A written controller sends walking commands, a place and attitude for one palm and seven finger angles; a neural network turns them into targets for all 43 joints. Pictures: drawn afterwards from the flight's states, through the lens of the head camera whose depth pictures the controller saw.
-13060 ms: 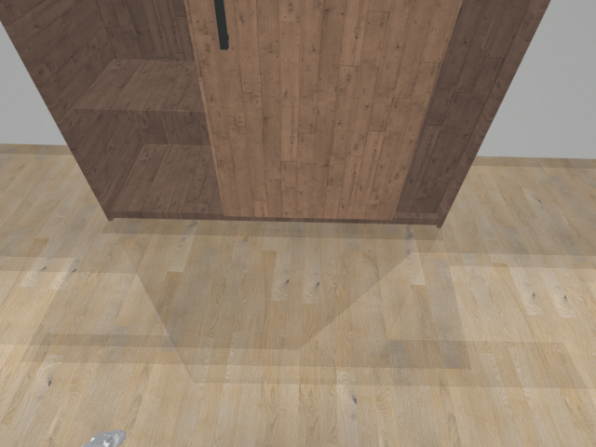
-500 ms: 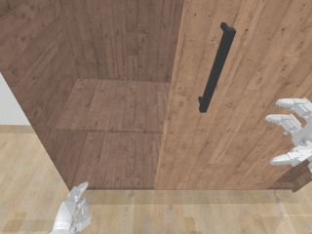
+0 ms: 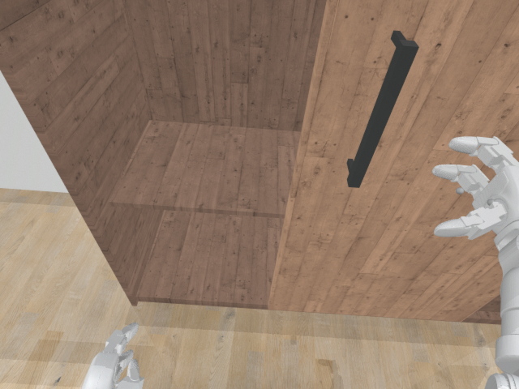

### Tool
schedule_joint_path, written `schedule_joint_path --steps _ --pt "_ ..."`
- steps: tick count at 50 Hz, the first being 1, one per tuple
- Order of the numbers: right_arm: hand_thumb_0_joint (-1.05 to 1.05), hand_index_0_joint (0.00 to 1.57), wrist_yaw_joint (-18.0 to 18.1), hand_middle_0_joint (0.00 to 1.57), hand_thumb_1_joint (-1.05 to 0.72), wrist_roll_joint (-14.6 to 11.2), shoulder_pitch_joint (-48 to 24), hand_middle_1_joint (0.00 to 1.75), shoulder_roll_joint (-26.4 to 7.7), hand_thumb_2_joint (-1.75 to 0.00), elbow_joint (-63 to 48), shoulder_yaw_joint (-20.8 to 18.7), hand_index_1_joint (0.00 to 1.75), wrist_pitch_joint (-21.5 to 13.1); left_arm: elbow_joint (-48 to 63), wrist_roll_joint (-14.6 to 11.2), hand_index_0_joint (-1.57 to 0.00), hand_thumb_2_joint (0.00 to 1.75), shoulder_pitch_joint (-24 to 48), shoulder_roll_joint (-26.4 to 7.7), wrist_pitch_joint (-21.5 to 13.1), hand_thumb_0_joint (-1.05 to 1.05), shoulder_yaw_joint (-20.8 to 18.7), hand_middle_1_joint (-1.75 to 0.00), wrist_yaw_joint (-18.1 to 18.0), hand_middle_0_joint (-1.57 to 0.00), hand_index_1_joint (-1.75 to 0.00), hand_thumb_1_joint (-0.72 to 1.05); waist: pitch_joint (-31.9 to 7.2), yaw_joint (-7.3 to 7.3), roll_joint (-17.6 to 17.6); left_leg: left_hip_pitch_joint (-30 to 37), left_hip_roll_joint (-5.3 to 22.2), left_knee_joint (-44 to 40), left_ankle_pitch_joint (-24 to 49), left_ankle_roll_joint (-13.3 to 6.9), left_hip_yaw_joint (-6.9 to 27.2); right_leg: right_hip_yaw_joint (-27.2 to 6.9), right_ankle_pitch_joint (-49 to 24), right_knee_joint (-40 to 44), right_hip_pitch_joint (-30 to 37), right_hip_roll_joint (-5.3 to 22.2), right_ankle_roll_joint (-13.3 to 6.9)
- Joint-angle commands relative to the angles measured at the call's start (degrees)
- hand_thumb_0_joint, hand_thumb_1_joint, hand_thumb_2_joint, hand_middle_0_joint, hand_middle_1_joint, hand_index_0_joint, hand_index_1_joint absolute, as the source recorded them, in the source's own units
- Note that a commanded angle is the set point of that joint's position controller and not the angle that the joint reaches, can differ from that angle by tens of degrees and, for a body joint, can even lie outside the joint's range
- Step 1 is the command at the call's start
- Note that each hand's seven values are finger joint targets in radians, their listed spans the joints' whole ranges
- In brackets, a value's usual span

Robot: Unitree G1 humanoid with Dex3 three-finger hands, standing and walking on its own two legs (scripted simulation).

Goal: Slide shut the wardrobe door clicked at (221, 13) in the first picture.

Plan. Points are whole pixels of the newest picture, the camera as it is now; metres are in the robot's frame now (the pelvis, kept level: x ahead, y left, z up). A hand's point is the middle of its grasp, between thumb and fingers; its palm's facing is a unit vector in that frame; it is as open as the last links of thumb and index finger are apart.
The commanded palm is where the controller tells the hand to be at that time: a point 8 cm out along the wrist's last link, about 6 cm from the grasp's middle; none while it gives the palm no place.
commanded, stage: move the hooked fingers beside the handle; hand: right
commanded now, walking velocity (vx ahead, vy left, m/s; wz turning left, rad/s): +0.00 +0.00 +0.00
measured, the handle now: (372, 119) +0.52 -0.15 +0.18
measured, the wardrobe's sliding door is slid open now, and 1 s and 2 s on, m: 0.52 0.52 0.52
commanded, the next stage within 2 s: feel for the door with the fingertips in 1.70 s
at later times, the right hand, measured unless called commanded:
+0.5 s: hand (434, 163) +0.42 -0.23 +0.17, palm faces +0.01 +1.00 -0.03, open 14.0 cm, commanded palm +0.41 -0.28 +0.17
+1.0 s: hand (415, 143) +0.48 -0.22 +0.17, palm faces +0.00 +1.00 -0.03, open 13.5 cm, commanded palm +0.47 -0.27 +0.16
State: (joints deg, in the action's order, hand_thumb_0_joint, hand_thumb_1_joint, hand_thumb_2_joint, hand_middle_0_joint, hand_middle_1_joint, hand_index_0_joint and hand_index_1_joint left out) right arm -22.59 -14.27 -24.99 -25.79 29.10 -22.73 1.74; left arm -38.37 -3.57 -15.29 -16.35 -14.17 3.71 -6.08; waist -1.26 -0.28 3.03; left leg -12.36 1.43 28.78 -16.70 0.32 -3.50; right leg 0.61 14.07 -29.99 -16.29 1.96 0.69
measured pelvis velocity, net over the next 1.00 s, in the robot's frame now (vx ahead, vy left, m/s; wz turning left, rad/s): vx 0.01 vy -0.01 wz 0.02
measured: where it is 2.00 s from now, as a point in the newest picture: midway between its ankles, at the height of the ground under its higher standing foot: outside the picture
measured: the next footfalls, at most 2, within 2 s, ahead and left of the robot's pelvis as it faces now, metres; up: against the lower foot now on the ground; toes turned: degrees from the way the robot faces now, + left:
none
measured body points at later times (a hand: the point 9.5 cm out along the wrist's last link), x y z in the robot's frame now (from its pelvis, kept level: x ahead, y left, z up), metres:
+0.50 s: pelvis +0.00 +0.00 +0.00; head +0.02 +0.01 +0.45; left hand +0.10 +0.27 -0.11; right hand +0.42 -0.29 +0.18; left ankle -0.02 +0.12 -0.74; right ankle +0.02 -0.13 -0.74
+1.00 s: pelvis +0.01 -0.01 -0.01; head +0.06 +0.00 +0.44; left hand +0.02 +0.27 -0.13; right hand +0.48 -0.28 +0.17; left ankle -0.02 +0.12 -0.74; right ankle +0.02 -0.13 -0.74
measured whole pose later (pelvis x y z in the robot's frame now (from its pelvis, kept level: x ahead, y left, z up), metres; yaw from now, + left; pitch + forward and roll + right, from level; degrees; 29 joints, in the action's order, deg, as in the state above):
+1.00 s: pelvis +0.01 -0.01 -0.01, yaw +1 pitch +8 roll +1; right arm -20.0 -6.5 -52.4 -33.4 65.0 -23.4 -9.3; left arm -41.3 -2.0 -23.4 -17.2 -6.0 1.7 -3.6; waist -2.4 -6.3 2.0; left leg -23.1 0.7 32.3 -17.5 0.7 -2.6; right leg 1.2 16.1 -35.1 -27.4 2.8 0.3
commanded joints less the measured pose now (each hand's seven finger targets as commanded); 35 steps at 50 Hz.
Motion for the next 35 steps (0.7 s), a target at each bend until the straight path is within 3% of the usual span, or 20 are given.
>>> schedule_joint_path --steps 1,2,4,7,9,11,12,14,17,18,19,22,23,26,27,29,31,32,33,35 --pt "0.00 0.30 0.40 0.30 0.50 -0.95 -22.18 1.20 -17.67 -0.30 -8.35 -5.67 1.20 -3.39 8.20 -0.22 -0.20 0.90 3.68 -7.53 -2.68 0.00 -3.27 -0.30 -0.35 -0.20 -0.30 0.90 -14.31 0.34 -0.65 -0.39 -1.81 -3.46 16.46 -1.02 0.29 -1.17 -11.60 2.91 8.69 -2.00 -2.67" --pt "0.00 0.30 0.59 0.30 0.50 -0.60 -22.13 1.20 -18.82 -0.30 -8.17 -6.36 1.20 -3.65 8.02 -0.18 -0.20 0.90 3.31 -7.65 -2.34 0.00 -3.34 -0.30 -0.18 -0.20 -0.30 0.90 -14.36 0.47 -0.57 0.15 -1.84 -3.51 17.00 -1.09 0.38 -0.89 -12.24 2.56 8.45 -2.05 -2.76" --pt "0.00 0.30 0.55 0.30 0.50 -0.34 -24.40 1.20 -17.77 -0.30 -7.59 -5.04 1.20 -3.76 8.29 -0.23 -0.20 0.90 3.14 -7.45 -2.01 0.00 -3.30 -0.30 -0.08 -0.20 -0.30 0.90 -14.08 -0.11 1.10 -0.53 -1.73 -3.26 17.48 -1.07 0.51 -0.69 -12.38 2.45 8.33 -2.02 -2.69" --pt "0.00 0.30 0.72 0.30 0.50 0.01 -25.60 1.20 -19.45 -0.30 -6.21 -5.99 1.20 -4.59 7.99 -0.03 -0.20 0.90 1.78 -7.78 -1.33 0.00 -3.62 -0.30 0.00 -0.20 -0.30 0.90 -15.27 -0.43 -0.76 -0.11 -1.94 -3.08 18.07 -1.05 0.58 -0.57 -13.03 1.85 8.19 -1.86 -2.89" --pt "0.00 0.30 0.46 0.30 0.50 0.16 -29.06 1.20 -18.03 -0.30 -6.05 -4.03 1.20 -5.26 7.85 -0.12 -0.20 0.90 1.56 -7.70 -1.06 0.00 -3.59 -0.30 -0.05 -0.20 -0.30 0.90 -15.15 -1.46 0.78 -1.22 -1.93 -2.94 17.75 -1.00 0.64 -0.65 -12.48 1.87 8.58 -1.92 -2.83" --pt "0.00 0.30 0.31 0.30 0.50 0.10 -29.45 1.20 -18.19 -0.30 -4.94 -4.40 1.20 -5.78 7.77 -0.03 -0.20 0.90 0.93 -7.79 -0.97 0.00 -3.83 -0.30 0.01 -0.20 -0.30 0.90 -16.22 -1.42 1.39 -1.17 -1.96 -2.79 18.25 -1.12 0.71 -0.78 -13.23 1.62 9.20 -1.96 -2.84" --pt "0.00 0.30 0.35 0.30 0.50 0.30 -28.73 1.20 -18.77 -0.30 -3.51 -4.65 1.20 -5.83 7.46 -0.06 -0.20 0.90 0.44 -7.96 -0.64 0.00 -3.91 -0.30 0.09 -0.20 -0.30 0.90 -15.63 -1.38 0.22 -1.23 -2.08 -2.94 17.85 -1.13 0.75 -0.56 -12.87 1.32 8.45 -1.80 -2.92" --pt "0.00 0.30 0.30 0.30 0.50 0.35 -32.89 1.20 -17.54 -0.30 -0.48 -2.61 1.20 -5.82 6.77 -0.26 -0.20 0.90 0.04 -8.11 -0.34 0.00 -3.87 -0.30 -0.07 -0.20 -0.30 0.90 -13.23 -2.69 -0.11 -3.67 -2.05 -3.42 15.27 -0.89 0.80 -0.67 -9.84 1.58 7.45 -1.79 -2.93" --pt "0.00 0.30 0.85 0.30 0.50 1.09 -34.58 1.20 -19.59 -0.30 1.22 -3.72 1.20 -6.73 6.39 -0.01 -0.20 0.90 -1.15 -8.52 0.04 0.00 -4.13 -0.30 0.06 -0.20 -0.30 0.90 -16.02 -2.27 -0.16 -2.76 -2.03 -3.02 15.60 -1.14 1.08 -0.79 -10.70 0.95 7.69 -1.86 -2.97" --pt "0.00 0.30 0.86 0.30 0.50 1.36 -36.48 1.20 -17.91 -0.30 2.10 -1.63 1.20 -6.85 6.31 -0.11 -0.20 0.90 -1.10 -8.25 0.26 0.00 -3.94 -0.30 0.04 -0.20 -0.30 0.90 -15.43 -3.10 2.10 -3.75 -1.91 -3.06 15.01 -1.07 1.24 -0.67 -9.93 1.05 7.67 -1.99 -2.91" --pt "0.00 0.30 1.15 0.30 0.50 1.52 -39.73 1.20 -18.26 -0.30 3.51 -1.54 1.20 -7.20 5.69 0.01 -0.20 0.90 -1.72 -8.43 0.41 0.00 -3.97 -0.30 -0.02 -0.20 -0.30 0.90 -14.81 -3.83 0.19 -4.63 -1.97 -3.10 14.36 -0.99 0.98 -1.10 -9.26 1.00 7.32 -1.88 -2.90" --pt "0.00 0.30 1.80 0.30 0.50 2.29 -40.05 1.20 -21.11 -0.30 4.69 -3.57 1.20 -8.77 5.62 0.27 -0.20 0.90 -2.81 -8.70 0.95 0.00 -4.29 -0.30 0.31 -0.20 -0.30 0.90 -18.29 -2.88 0.96 -2.82 -2.03 -2.36 16.36 -1.27 1.21 -1.02 -11.85 0.32 7.88 -1.82 -2.90" --pt "0.00 0.30 1.83 0.30 0.50 2.45 -40.03 1.20 -19.65 -0.30 5.15 -2.55 1.20 -9.03 5.83 0.29 -0.20 0.90 -2.83 -8.42 1.02 0.00 -4.22 -0.30 0.48 -0.20 -0.30 0.90 -18.82 -2.91 2.24 -2.72 -1.99 -2.06 17.19 -1.25 1.27 -0.93 -12.38 0.31 8.20 -1.92 -2.81" --pt "0.00 0.30 2.15 0.30 0.50 2.65 -42.05 1.20 -18.73 -0.30 9.52 -1.70 1.20 -9.32 5.20 0.24 -0.20 0.90 -3.83 -8.66 1.67 0.00 -4.33 -0.30 0.70 -0.20 -0.30 0.90 -16.35 -3.69 0.62 -4.43 -2.11 -2.08 16.24 -1.14 1.01 -1.05 -11.14 0.46 6.49 -1.73 -2.72" --pt "0.00 0.30 2.53 0.30 0.50 2.95 -41.73 1.20 -19.98 -0.30 11.13 -2.62 1.20 -9.48 4.98 0.39 -0.20 0.90 -4.41 -8.95 2.01 0.00 -4.46 -0.30 0.84 -0.20 -0.30 0.90 -16.35 -3.50 -1.31 -4.22 -2.17 -2.08 15.89 -1.10 1.06 -0.87 -10.79 0.11 5.67 -1.61 -2.90" --pt "0.00 0.30 2.91 0.30 0.50 3.73 -44.48 1.20 -20.93 -0.30 13.54 -2.60 1.20 -9.73 4.76 0.39 -0.20 0.90 -5.03 -9.07 2.48 0.00 -4.38 -0.30 0.92 -0.20 -0.30 0.90 -15.68 -4.08 -0.09 -5.06 -2.04 -1.85 15.40 -1.00 1.30 -0.84 -9.78 0.18 4.43 -1.69 -2.81" --pt "0.00 0.30 3.16 0.30 0.50 4.50 -46.00 1.20 -20.94 -0.30 13.53 -2.32 1.20 -10.68 4.95 0.61 -0.20 0.90 -5.82 -8.99 2.78 0.00 -4.60 -0.30 1.10 -0.20 -0.30 0.90 -17.91 -4.15 0.80 -4.76 -2.11 -1.26 16.27 -1.10 1.29 -0.89 -11.00 -0.15 5.27 -1.72 -2.76" --pt "0.00 0.30 3.39 0.30 0.50 4.58 -45.87 1.20 -21.66 -0.30 13.58 -2.99 1.20 -11.21 4.82 0.78 -0.20 0.90 -6.34 -9.17 3.08 0.00 -4.78 -0.30 1.24 -0.20 -0.30 0.90 -18.93 -4.10 -0.74 -4.16 -2.23 -1.11 17.39 -1.10 1.33 -0.82 -12.23 -0.73 5.40 -1.55 -2.95" --pt "0.00 0.30 3.51 0.30 0.50 4.73 -46.59 1.20 -22.44 -0.30 13.14 -3.49 1.20 -11.70 4.90 0.78 -0.20 0.90 -6.51 -9.09 3.23 0.00 -4.80 -0.30 1.34 -0.20 -0.30 0.90 -20.26 -4.00 1.31 -3.79 -2.21 -0.84 18.00 -1.10 1.60 -0.77 -12.61 -0.77 5.83 -1.65 -2.79" --pt "0.00 0.30 3.45 0.30 0.50 4.71 -48.64 1.20 -20.33 -0.30 14.97 -1.83 1.20 -12.02 4.56 0.79 -0.20 0.90 -7.15 -9.04 3.59 0.00 -4.78 -0.30 1.37 -0.20 -0.30 0.90 -19.19 -4.97 0.32 -4.89 -2.36 -0.75 18.36 -0.98 1.42 -0.72 -12.75 -0.92 5.56 -1.57 -2.82"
